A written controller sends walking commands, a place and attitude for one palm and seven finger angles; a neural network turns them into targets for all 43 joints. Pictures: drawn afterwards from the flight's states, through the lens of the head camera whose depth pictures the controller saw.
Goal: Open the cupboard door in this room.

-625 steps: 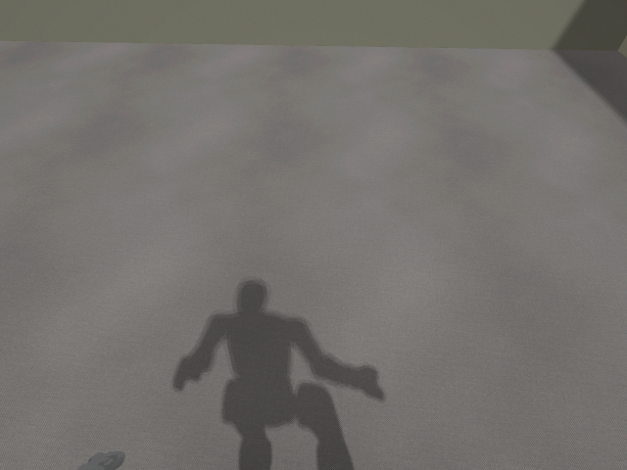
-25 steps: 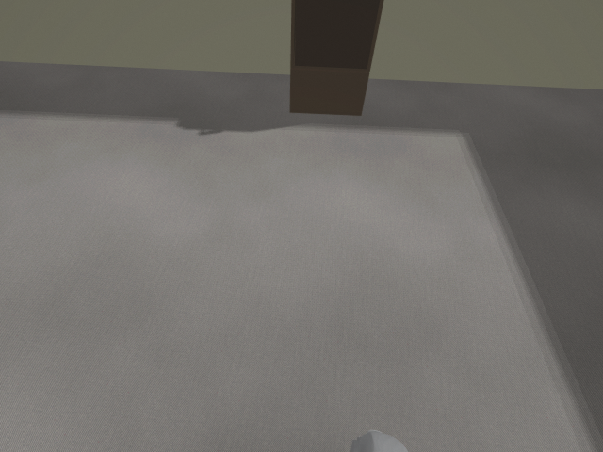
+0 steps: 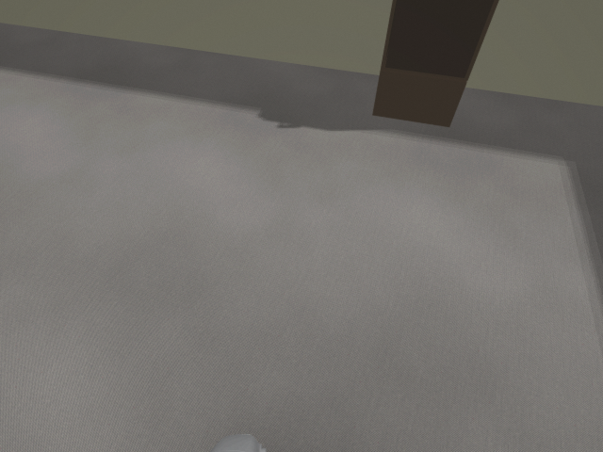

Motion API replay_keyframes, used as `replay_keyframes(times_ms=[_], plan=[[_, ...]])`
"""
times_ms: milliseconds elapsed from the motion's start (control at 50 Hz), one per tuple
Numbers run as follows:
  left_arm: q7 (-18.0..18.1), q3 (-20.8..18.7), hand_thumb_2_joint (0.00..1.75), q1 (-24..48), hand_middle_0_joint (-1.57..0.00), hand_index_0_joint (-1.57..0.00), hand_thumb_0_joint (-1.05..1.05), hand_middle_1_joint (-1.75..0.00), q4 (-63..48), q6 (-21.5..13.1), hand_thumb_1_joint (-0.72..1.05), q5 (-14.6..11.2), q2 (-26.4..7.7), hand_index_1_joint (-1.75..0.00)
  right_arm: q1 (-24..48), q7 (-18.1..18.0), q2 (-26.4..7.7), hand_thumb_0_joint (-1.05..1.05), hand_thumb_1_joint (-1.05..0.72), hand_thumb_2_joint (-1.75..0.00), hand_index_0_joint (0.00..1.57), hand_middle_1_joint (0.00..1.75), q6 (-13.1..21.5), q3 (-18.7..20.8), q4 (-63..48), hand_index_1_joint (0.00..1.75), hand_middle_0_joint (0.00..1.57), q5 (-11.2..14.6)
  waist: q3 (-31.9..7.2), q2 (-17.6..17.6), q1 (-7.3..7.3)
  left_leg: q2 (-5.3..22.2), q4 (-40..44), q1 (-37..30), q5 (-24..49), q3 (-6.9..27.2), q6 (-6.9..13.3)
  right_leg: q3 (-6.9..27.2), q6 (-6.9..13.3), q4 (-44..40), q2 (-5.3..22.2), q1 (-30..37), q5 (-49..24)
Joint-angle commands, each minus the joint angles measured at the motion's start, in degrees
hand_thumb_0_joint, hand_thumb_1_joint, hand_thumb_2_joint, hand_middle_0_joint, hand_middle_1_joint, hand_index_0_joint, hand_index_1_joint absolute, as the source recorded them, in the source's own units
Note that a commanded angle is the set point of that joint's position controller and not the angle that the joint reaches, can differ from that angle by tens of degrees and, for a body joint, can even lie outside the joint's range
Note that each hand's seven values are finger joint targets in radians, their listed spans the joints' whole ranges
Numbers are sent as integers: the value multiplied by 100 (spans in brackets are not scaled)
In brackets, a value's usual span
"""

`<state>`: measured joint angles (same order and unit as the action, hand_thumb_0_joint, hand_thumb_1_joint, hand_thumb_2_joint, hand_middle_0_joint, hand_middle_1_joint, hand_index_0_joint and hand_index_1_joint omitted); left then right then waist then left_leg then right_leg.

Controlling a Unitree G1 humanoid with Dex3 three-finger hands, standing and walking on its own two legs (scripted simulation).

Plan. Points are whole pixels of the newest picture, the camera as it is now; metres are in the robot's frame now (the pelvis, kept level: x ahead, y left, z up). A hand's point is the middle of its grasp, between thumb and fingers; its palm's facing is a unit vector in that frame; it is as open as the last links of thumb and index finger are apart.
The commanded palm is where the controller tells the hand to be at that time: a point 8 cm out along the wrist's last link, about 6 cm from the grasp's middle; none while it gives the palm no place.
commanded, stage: turn or walk to find it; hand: left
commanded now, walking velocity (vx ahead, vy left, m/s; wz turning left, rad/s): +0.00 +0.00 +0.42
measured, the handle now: out of the picture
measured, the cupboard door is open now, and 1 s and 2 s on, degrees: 0 0 0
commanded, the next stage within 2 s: stand and wait in 0.22 s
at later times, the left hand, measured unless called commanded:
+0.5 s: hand out of the picture +0.07 +0.22 -0.16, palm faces +0.14 -0.95 -0.28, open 7.4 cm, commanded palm none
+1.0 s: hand out of the picture -0.02 +0.23 -0.18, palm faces +0.33 -0.91 -0.25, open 7.4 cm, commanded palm none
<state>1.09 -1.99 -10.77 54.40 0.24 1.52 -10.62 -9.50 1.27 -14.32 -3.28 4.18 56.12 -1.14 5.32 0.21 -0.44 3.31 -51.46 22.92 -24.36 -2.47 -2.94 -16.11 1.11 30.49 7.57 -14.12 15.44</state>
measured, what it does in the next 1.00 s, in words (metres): steps on the spot, turning left: left foot, then right foot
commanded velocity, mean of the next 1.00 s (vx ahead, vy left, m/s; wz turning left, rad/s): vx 0.00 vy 0.00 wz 0.25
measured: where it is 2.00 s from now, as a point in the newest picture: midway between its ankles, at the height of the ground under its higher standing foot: outside the picture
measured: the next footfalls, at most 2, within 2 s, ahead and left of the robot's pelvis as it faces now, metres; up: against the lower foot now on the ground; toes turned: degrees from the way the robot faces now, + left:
left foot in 0.10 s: +0.04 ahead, +0.14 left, +0.00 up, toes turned +8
right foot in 0.50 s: +0.09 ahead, -0.10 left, +0.00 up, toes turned +1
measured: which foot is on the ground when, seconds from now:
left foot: up 0.00-0.08, down 0.10-0.52, up 0.54-0.88, down 0.90-1.00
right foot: down 0.00-0.10, up 0.12-0.48, down 0.50-0.90, up 0.92-1.00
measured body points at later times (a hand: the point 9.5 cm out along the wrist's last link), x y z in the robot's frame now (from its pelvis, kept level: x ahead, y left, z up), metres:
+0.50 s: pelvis +0.03 +0.01 -0.01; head +0.06 -0.01 +0.44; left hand +0.07 +0.27 -0.14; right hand +0.12 -0.22 -0.17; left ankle +0.00 +0.13 -0.74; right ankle +0.05 -0.11 -0.74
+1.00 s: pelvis +0.01 +0.02 -0.01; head +0.03 +0.04 +0.44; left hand -0.03 +0.28 -0.16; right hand +0.13 -0.21 -0.15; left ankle -0.02 +0.12 -0.74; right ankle +0.03 -0.10 -0.70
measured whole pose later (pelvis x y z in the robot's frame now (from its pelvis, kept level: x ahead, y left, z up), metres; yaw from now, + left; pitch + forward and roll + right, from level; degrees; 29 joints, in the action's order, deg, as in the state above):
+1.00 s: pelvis +0.01 +0.02 -0.01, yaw +16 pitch -1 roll +0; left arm 1.2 -3.5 -12.1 58.8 3.6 0.7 -13.9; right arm -11.2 0.0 -10.9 -1.2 2.7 57.9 -1.5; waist 4.2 -2.3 -0.7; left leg 0.5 -32.3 14.4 -17.4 -3.2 1.0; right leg -5.9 -2.6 53.3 5.5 -22.6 27.5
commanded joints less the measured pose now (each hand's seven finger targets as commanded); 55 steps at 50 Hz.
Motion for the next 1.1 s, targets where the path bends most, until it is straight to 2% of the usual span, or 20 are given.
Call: replay_keyframes(times_ms=[0,40,80,100,140,220,360,420,440,480,520,580,740,820,840,880,900,940,1000,1080], plan=[[36,-352,90,-358,-20,-20,0,-30,-155,-51,90,31,-1336,-30,53,-17,-153,0,-90,-90,20,30,179,-47,-440,30,20,56,-789,-987,-120,-72,1292,-252,208,-353,35,883,492,-532,1410,833,-2409],[12,-349,90,-305,-20,-20,0,-30,-172,8,90,-42,-1297,-30,-245,-11,-370,0,-90,-90,20,30,231,0,-387,30,20,32,-903,-582,115,-26,2469,-1320,1311,-348,130,594,91,129,1210,174,-1737],[-47,-202,90,-89,-20,-20,0,-30,-525,77,90,-90,-739,-30,-719,-45,-1353,0,-90,-90,20,30,277,193,-425,30,20,-17,-857,1851,402,1952,3355,-2150,3770,2188,1106,418,-580,2248,39,-1726,2094],[3,-173,90,225,-20,-20,0,-30,-588,146,90,-40,-799,-30,-861,-135,-1368,0,-90,-90,20,30,279,211,-279,30,20,-16,-870,1586,532,2066,3351,-1992,4046,2303,1348,1059,-557,2913,17,-1827,2171],[-26,-232,90,243,-20,-20,0,-30,-429,150,90,-83,-853,-30,-345,-217,-1097,0,-90,-90,20,30,274,137,-368,30,20,-4,-754,1298,284,1589,3115,-1945,4131,1726,1342,1396,-566,3418,12,-2011,1449],[-54,-195,90,-83,-20,-20,0,-30,-223,120,90,-82,-807,-30,-98,-217,-873,0,-90,-90,20,30,349,61,-447,30,20,25,-931,623,100,1138,3006,-2125,4625,1013,1189,1404,-638,3213,-91,-1708,852],[-10,-52,90,-39,-20,-20,0,-30,-132,109,90,-92,-550,-30,-170,-226,-730,0,-90,-90,20,30,316,48,-209,30,20,-11,-696,778,149,1122,3049,-1740,4134,1029,1208,1231,-548,1500,-295,-810,983],[-1,-41,90,-440,-20,-20,0,-30,86,17,90,-88,-550,-30,-70,-229,-627,0,-90,-90,20,30,315,25,-97,30,20,5,-706,728,-30,915,2810,-1414,3577,990,976,1114,-472,167,-409,19,152],[11,-38,90,-666,-20,-20,0,-30,190,-39,90,-78,-612,-30,-60,-222,-560,0,-90,-90,20,30,327,0,-51,30,20,40,-795,509,-148,721,2539,-1230,3087,879,754,1158,-450,-606,-336,508,-541],[72,-86,90,-691,-20,-20,0,-30,258,-157,90,-18,-1180,-30,-287,-166,6,0,-90,-90,20,30,334,-112,-56,30,20,122,-750,-1094,-21,-126,1742,-236,583,189,193,2650,93,-1120,1102,1144,-1941],[52,-157,90,-535,-20,-20,0,-30,181,-149,90,-38,-1284,-30,-14,-199,-164,0,-90,-90,20,30,153,-61,-92,30,20,62,-271,-1695,-182,-187,604,-335,-785,436,198,3086,800,-1689,1477,-31,-1192],[83,-161,90,-214,-20,-20,0,-30,122,-101,90,-41,-1024,-30,-213,-175,-130,0,-90,-90,20,30,162,-36,142,30,20,74,-243,-811,-16,-155,-332,11,-393,390,181,2284,842,-1279,1188,316,-2162],[92,-300,90,-454,-20,-20,0,-30,147,-62,90,17,-1177,-30,8,-125,-2,0,-90,-90,20,30,140,-55,-15,30,20,88,-563,-1010,-221,-128,450,-96,-378,5,27,1698,786,-963,1277,737,-2492],[82,-335,90,-233,-20,-20,0,-30,117,-2,90,-29,-1223,-30,-414,-118,-48,0,-90,-90,20,30,200,-66,45,30,20,66,-771,-879,33,-135,2021,-972,671,-244,60,1308,396,-421,1150,425,-1856],[66,-320,90,-220,-20,-20,0,-30,85,38,90,-79,-1140,-30,-578,-109,-183,0,-90,-90,20,30,239,-39,68,30,20,52,-828,-409,139,-24,2687,-1541,1281,-118,132,1095,128,-9,980,-3,-1356],[-1,-191,90,-12,-20,-20,0,-30,-240,110,90,-110,-621,-30,-825,-123,-1008,0,-90,-90,20,30,262,126,-49,30,20,-12,-599,1639,294,1800,3605,-1660,2595,2249,1074,645,-481,1863,-141,-1407,1707],[18,-184,90,233,-20,-20,0,-30,-316,162,90,-69,-651,-30,-786,-175,-1051,0,-90,-90,20,30,262,156,-8,30,20,-27,-577,1496,385,1899,3762,-1307,2153,2429,1379,1096,-441,2559,-116,-1411,1899],[-8,-205,90,242,-20,-20,0,-30,-134,179,90,-62,-663,-30,-294,-251,-750,0,-90,-90,20,30,282,55,-55,30,20,-26,-365,1234,154,1461,3633,-1124,2089,1886,1300,1447,-419,2955,-81,-1524,1335],[-47,-124,90,-49,-20,-20,0,-30,78,125,90,-69,-530,-30,-161,-283,-643,0,-90,-90,20,30,354,-13,-57,30,20,-10,-613,699,57,1133,3376,-1499,3097,1230,1208,1378,-452,2494,-205,-1238,1066],[-18,-27,90,-62,-20,-20,0,-30,182,89,90,-88,-419,-30,-284,-279,-615,0,-90,-90,20,30,344,-12,94,30,20,-11,-639,753,145,1090,3265,-1586,3378,1119,1190,1262,-446,1338,-324,-681,1071]])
